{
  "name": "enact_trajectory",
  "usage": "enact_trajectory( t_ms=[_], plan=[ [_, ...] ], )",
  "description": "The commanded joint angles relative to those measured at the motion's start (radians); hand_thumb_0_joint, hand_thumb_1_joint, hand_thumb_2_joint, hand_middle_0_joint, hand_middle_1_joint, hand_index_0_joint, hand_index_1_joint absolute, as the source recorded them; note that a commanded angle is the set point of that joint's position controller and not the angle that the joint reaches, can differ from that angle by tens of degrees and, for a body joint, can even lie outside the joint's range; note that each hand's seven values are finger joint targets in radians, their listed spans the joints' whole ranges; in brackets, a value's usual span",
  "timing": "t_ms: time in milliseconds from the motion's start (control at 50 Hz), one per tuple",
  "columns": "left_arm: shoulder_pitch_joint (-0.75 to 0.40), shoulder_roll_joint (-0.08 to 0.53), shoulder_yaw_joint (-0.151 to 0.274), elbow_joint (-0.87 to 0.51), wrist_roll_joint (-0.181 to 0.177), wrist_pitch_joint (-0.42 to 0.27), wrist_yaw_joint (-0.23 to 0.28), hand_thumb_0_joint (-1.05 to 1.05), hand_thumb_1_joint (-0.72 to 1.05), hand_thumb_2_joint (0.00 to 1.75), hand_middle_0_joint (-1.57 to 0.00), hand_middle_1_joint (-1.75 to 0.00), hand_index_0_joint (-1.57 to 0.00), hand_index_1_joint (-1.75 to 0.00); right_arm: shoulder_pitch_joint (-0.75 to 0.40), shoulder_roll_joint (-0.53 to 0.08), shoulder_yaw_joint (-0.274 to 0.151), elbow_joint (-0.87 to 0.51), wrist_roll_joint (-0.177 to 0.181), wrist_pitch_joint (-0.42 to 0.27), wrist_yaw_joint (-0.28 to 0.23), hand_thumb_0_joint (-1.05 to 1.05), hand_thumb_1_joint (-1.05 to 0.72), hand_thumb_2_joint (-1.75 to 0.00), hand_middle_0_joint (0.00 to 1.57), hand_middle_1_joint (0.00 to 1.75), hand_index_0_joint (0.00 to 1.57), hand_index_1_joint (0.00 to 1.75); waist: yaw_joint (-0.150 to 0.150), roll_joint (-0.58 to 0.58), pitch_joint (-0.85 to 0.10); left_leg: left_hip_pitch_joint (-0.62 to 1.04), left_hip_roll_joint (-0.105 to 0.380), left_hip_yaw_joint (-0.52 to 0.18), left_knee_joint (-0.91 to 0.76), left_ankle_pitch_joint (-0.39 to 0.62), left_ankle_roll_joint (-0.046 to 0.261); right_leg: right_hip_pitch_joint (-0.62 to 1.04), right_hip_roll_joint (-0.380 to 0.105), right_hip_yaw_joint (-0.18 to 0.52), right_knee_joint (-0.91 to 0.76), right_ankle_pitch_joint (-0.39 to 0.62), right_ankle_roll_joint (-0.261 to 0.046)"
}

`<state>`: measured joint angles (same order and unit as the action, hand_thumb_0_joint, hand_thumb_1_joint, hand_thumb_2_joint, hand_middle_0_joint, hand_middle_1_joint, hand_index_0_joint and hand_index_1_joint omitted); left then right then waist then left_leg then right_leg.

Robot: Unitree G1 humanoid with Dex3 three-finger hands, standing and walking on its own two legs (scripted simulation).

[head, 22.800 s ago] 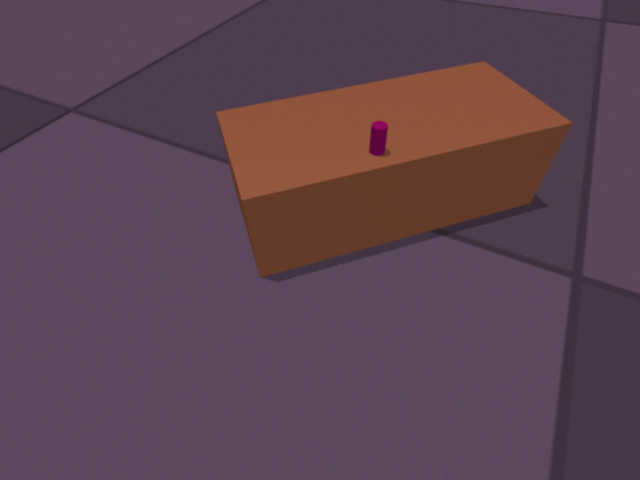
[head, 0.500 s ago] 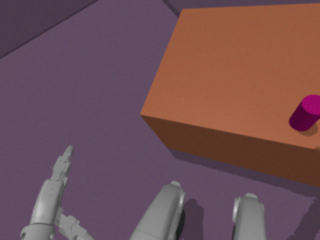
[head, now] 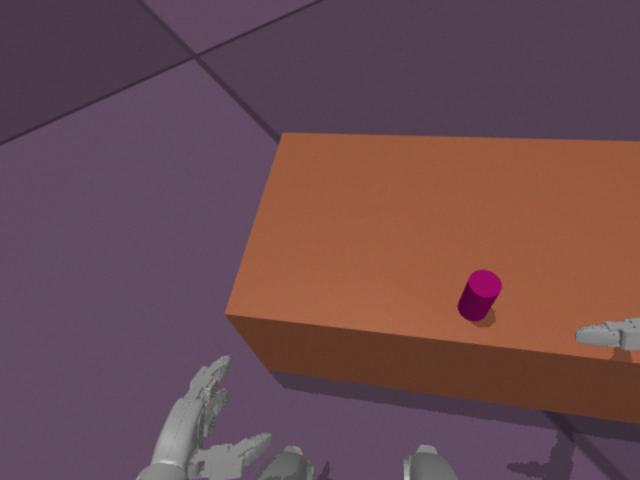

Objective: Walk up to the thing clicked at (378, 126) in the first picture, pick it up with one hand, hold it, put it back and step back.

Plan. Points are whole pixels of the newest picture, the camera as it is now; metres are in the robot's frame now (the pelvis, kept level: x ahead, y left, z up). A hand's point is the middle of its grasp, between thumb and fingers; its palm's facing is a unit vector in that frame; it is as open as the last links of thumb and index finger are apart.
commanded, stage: home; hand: right
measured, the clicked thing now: (478, 296) +0.47 -0.21 -0.23
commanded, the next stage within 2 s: none
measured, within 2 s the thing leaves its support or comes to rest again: neither
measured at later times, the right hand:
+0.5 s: hand (508, 451) +0.19 -0.16 -0.03, palm faces +0.13 +0.97 -0.20, open 17.5 cm
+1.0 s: hand (507, 469) +0.17 -0.15 -0.03, palm faces +0.14 +0.97 -0.22, open 17.4 cm
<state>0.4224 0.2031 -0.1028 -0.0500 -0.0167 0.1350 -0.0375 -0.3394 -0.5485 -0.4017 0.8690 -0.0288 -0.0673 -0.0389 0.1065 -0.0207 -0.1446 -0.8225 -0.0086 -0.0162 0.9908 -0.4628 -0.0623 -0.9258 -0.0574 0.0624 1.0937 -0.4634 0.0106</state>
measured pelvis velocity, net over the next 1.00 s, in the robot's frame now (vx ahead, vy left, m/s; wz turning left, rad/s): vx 0.00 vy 0.03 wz -0.02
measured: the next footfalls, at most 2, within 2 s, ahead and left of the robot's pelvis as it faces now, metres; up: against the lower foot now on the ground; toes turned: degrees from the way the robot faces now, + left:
none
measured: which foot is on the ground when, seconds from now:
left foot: down 0.00-1.00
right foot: down 0.00-1.00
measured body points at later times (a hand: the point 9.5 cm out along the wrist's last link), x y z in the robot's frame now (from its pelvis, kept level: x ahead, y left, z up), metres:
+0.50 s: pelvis +0.03 +0.02 +0.03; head +0.05 +0.02 +0.48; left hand +0.20 +0.25 -0.01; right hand +0.18 -0.21 -0.02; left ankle +0.01 +0.17 -0.66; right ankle +0.03 -0.12 -0.66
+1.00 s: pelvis +0.00 +0.03 +0.02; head +0.03 +0.02 +0.47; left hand +0.17 +0.25 -0.01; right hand +0.16 -0.21 -0.02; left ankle +0.01 +0.17 -0.66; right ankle +0.03 -0.12 -0.66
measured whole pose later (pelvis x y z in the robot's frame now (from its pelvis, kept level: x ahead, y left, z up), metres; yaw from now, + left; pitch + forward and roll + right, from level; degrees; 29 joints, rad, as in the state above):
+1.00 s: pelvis +0.00 +0.03 +0.02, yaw -1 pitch +8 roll +0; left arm 0.46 0.20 0.01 0.02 -0.03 0.14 0.09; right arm 0.45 -0.19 0.00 0.11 0.03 0.02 -0.08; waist 0.00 0.00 -0.10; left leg -0.62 0.03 -0.04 0.96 -0.48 -0.04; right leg -0.67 -0.03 0.03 0.96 -0.43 0.03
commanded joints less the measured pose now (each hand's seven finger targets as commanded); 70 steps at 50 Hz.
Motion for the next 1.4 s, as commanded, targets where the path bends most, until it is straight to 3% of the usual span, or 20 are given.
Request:
enact_trajectory(
  t_ms=[0,60,100,160,200,260,320,340,400,480,540,580,700,740,840,940,1100,1160,1260,1380],
  plan=[
    [0.040,0.240,0.243,-0.117,-0.023,-0.025,0.057,0.00,0.82,0.86,-0.19,-0.29,-0.19,-0.29,-0.067,-0.105,0.070,-0.400,0.037,0.004,-0.024,0.00,0.54,-0.06,0.05,0.06,0.05,0.06,0.016,-0.074,-0.316,0.127,-0.039,0.098,-0.140,0.266,0.065,0.462,0.010,-0.033,-0.238,0.313,-0.007],
    [-0.020,0.170,0.167,-0.102,-0.035,-0.031,0.074,0.00,0.89,0.90,-0.20,-0.30,-0.20,-0.30,-0.010,-0.062,0.106,-0.536,0.048,0.005,-0.047,0.00,0.59,-0.03,0.05,0.05,0.05,0.05,-0.038,-0.071,-0.253,0.173,-0.027,0.091,-0.165,0.241,0.069,0.462,0.012,-0.045,-0.280,0.284,-0.007],
    [-0.021,0.133,0.127,-0.085,-0.032,-0.037,0.082,0.00,0.90,0.90,-0.20,-0.30,-0.20,-0.30,0.085,-0.002,0.138,-0.559,0.052,0.000,-0.057,0.00,0.60,-0.02,0.05,0.04,0.05,0.04,-0.053,-0.081,-0.189,0.196,-0.021,0.091,-0.177,0.213,0.073,0.458,0.014,-0.051,-0.309,0.264,0.001],
    [-0.026,0.070,0.069,-0.053,-0.027,-0.041,0.089,0.00,0.90,0.90,-0.20,-0.30,-0.20,-0.30,0.231,0.056,0.171,-0.643,0.057,-0.012,-0.062,0.00,0.58,-0.04,0.05,0.05,0.05,0.05,-0.096,-0.134,-0.193,0.264,-0.011,0.077,-0.180,0.275,0.077,0.475,0.023,-0.070,-0.310,0.343,0.013],
    [-0.011,0.072,0.079,-0.025,-0.023,-0.039,0.090,0.00,0.90,0.90,-0.20,-0.30,-0.20,-0.30,0.348,0.114,0.203,-0.683,0.065,-0.003,-0.057,0.00,0.58,-0.04,0.05,0.05,0.05,0.05,-0.096,-0.134,-0.165,0.274,-0.012,0.079,-0.189,0.277,0.078,0.472,0.025,-0.074,-0.322,0.351,0.016],
    [-0.016,0.115,0.135,-0.010,-0.019,-0.038,0.095,0.00,0.90,0.90,-0.20,-0.30,-0.20,-0.30,0.483,0.138,0.230,-0.787,0.070,0.016,-0.057,0.00,0.56,-0.05,0.05,0.05,0.05,0.05,-0.101,-0.129,-0.173,0.301,-0.009,0.075,-0.208,0.285,0.075,0.479,0.032,-0.087,-0.323,0.345,0.014],
    [-0.013,0.121,0.172,0.009,-0.020,-0.036,0.096,0.00,0.90,0.90,-0.20,-0.30,-0.20,-0.30,0.694,0.225,0.304,-0.839,0.075,0.043,-0.049,0.00,0.59,-0.03,0.05,0.05,0.05,0.05,-0.106,-0.078,-0.108,0.309,-0.010,0.080,-0.216,0.292,0.067,0.444,0.034,-0.093,-0.324,0.340,0.008],
    [-0.035,0.159,0.203,-0.028,-0.021,-0.037,0.100,0.00,0.90,0.90,-0.20,-0.30,-0.20,-0.30,0.643,0.188,0.282,-0.893,0.076,0.047,-0.053,0.00,0.58,-0.04,0.05,0.05,0.05,0.05,-0.089,-0.052,-0.131,0.311,-0.009,0.076,-0.220,0.306,0.062,0.456,0.034,-0.094,-0.317,0.339,0.001],
    [-0.033,0.116,0.180,-0.032,-0.021,-0.036,0.102,0.00,0.90,0.90,-0.20,-0.30,-0.20,-0.30,0.692,0.249,0.340,-0.924,0.071,0.060,-0.046,0.00,0.55,-0.06,0.05,0.05,0.05,0.05,-0.073,0.039,-0.077,0.285,-0.003,0.068,-0.230,0.307,0.044,0.424,0.038,-0.099,-0.295,0.303,-0.015],
    [-0.026,0.090,0.154,-0.078,-0.020,-0.045,0.110,0.00,0.90,0.90,-0.20,-0.30,-0.20,-0.30,0.699,0.237,0.330,-0.957,0.061,0.050,-0.045,0.00,0.56,-0.05,0.05,0.05,0.05,0.05,-0.077,0.095,-0.092,0.292,0.013,0.048,-0.228,0.330,0.030,0.417,0.048,-0.108,-0.269,0.298,-0.022],
    [0.014,0.077,0.148,-0.063,-0.017,-0.044,0.116,0.00,0.90,0.90,-0.20,-0.30,-0.20,-0.30,0.694,0.226,0.319,-0.967,0.056,0.041,-0.045,0.00,0.57,-0.04,0.05,0.05,0.05,0.05,-0.081,0.065,-0.071,0.274,0.021,0.031,-0.225,0.289,0.032,0.406,0.055,-0.117,-0.269,0.259,-0.020],
    [0.004,0.069,0.140,-0.078,-0.017,-0.050,0.119,0.00,0.90,0.90,-0.20,-0.30,-0.20,-0.30,0.675,0.249,0.343,-0.970,0.054,0.037,-0.044,0.00,0.57,-0.04,0.05,0.05,0.05,0.05,-0.077,0.039,-0.051,0.251,0.023,0.025,-0.234,0.219,0.039,0.397,0.059,-0.122,-0.277,0.205,-0.017],
    [0.010,0.088,0.154,-0.093,-0.015,-0.053,0.120,0.00,0.90,0.90,-0.20,-0.30,-0.20,-0.30,0.772,0.257,0.335,-0.941,0.055,0.045,-0.044,0.00,0.56,-0.04,0.05,0.05,0.05,0.05,-0.117,0.038,-0.028,0.227,0.026,0.025,-0.245,0.123,0.049,0.365,0.066,-0.123,-0.279,0.150,-0.014],
    [-0.022,0.105,0.171,-0.111,-0.016,-0.059,0.119,0.00,0.90,0.90,-0.20,-0.30,-0.20,-0.30,0.787,0.274,0.345,-0.919,0.056,0.045,-0.044,0.00,0.55,-0.05,0.05,0.05,0.05,0.05,-0.112,0.057,-0.020,0.213,0.020,0.034,-0.240,0.088,0.052,0.364,0.060,-0.118,-0.288,0.129,-0.014],
    [-0.042,0.092,0.153,-0.140,-0.015,-0.055,0.123,0.00,0.90,0.90,-0.20,-0.30,-0.20,-0.30,0.777,0.255,0.328,-0.926,0.052,0.028,-0.051,0.00,0.55,-0.05,0.05,0.05,0.05,0.05,-0.126,0.086,-0.020,0.224,0.020,0.040,-0.232,0.093,0.051,0.344,0.061,-0.117,-0.282,0.138,-0.015],
    [0.008,0.074,0.148,-0.121,-0.012,-0.054,0.129,0.00,0.90,0.90,-0.20,-0.30,-0.20,-0.30,0.740,0.264,0.344,-0.962,0.049,0.014,-0.056,0.00,0.55,-0.05,0.05,0.05,0.05,0.05,-0.111,0.032,-0.049,0.221,0.016,0.039,-0.214,0.115,0.054,0.371,0.058,-0.119,-0.284,0.145,-0.013],
    [0.015,0.106,0.182,-0.114,-0.015,-0.060,0.127,0.00,0.90,0.90,-0.20,-0.30,-0.20,-0.30,0.747,0.281,0.354,-0.947,0.049,0.024,-0.060,0.00,0.53,-0.06,0.05,0.05,0.05,0.05,-0.100,0.003,-0.017,0.174,0.000,0.066,-0.188,0.050,0.061,0.362,0.039,-0.083,-0.328,0.074,-0.006],
    [0.019,0.104,0.177,-0.121,-0.016,-0.058,0.126,0.00,0.90,0.90,-0.20,-0.30,-0.20,-0.30,0.777,0.269,0.341,-0.959,0.049,0.024,-0.059,0.00,0.52,-0.07,0.05,0.06,0.05,0.06,-0.120,0.019,-0.034,0.197,-0.001,0.067,-0.183,0.081,0.062,0.362,0.042,-0.090,-0.316,0.120,-0.005],
    [0.002,0.089,0.160,-0.132,-0.016,-0.061,0.125,0.00,0.90,0.90,-0.20,-0.30,-0.20,-0.30,0.764,0.280,0.360,-0.963,0.050,0.021,-0.061,0.00,0.51,-0.08,0.06,0.06,0.06,0.06,-0.117,0.010,-0.032,0.189,0.000,0.063,-0.175,0.071,0.063,0.357,0.035,-0.079,-0.318,0.102,-0.004],
    [0.005,0.091,0.159,-0.142,-0.013,-0.063,0.128,0.00,0.90,0.90,-0.20,-0.30,-0.20,-0.30,0.771,0.270,0.348,-0.968,0.050,0.022,-0.066,0.00,0.53,-0.07,0.05,0.06,0.05,0.06,-0.117,0.012,-0.057,0.209,0.000,0.062,-0.175,0.112,0.062,0.362,0.042,-0.094,-0.298,0.150,-0.007]
  ],
)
